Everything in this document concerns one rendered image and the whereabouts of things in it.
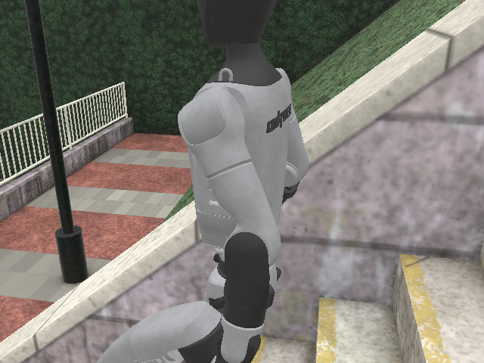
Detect stairs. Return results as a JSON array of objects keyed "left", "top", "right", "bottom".
[{"left": 251, "top": 241, "right": 484, "bottom": 363}]

